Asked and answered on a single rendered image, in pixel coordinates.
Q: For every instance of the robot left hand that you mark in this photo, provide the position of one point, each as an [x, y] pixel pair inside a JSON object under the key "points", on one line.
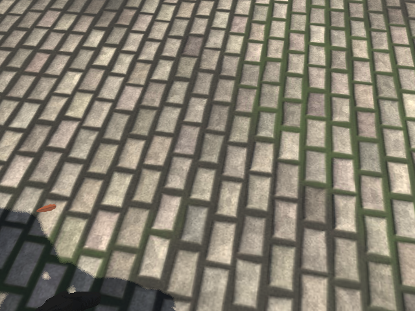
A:
{"points": [[77, 301]]}

